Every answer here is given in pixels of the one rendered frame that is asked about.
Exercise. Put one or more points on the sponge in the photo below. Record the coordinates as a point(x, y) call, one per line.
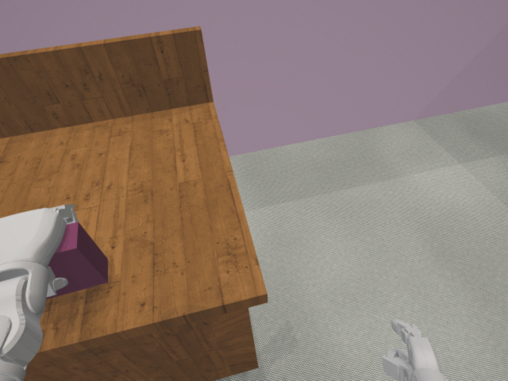
point(79, 260)

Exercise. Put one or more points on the table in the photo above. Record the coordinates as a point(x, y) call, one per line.
point(126, 130)

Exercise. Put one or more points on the left robot forearm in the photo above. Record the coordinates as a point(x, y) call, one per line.
point(23, 293)

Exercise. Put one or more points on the left robot hand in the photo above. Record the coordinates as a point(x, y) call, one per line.
point(34, 236)

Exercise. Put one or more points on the right robot hand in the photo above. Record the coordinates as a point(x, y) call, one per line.
point(399, 364)

